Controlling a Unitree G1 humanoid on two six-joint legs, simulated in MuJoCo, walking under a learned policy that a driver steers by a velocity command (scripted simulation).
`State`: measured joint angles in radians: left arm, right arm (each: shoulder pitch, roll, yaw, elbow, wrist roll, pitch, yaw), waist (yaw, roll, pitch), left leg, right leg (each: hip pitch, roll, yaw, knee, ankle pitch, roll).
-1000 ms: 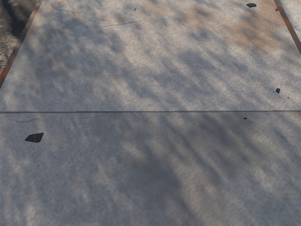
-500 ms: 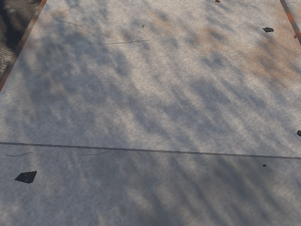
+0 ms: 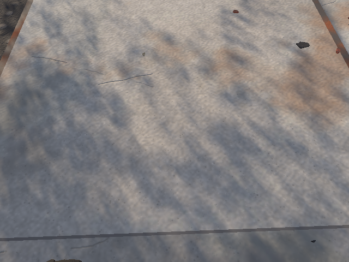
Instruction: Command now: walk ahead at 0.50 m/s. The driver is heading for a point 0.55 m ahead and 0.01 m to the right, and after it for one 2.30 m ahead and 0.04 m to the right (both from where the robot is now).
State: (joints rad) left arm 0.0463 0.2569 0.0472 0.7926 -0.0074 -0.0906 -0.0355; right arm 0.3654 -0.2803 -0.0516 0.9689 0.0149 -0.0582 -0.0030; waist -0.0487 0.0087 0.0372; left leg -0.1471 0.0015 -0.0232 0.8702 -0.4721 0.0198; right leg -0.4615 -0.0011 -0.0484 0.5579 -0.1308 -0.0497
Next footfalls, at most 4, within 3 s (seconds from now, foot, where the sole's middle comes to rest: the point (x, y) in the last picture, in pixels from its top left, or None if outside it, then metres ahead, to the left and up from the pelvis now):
0.48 left None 0.44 0.15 -0.76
0.96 right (200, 223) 0.60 -0.08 -0.76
1.30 left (136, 230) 0.58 0.16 -0.76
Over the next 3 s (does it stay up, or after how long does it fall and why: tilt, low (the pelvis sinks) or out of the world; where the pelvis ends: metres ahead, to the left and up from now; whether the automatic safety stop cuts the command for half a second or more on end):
stays up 0.56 0.05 0.01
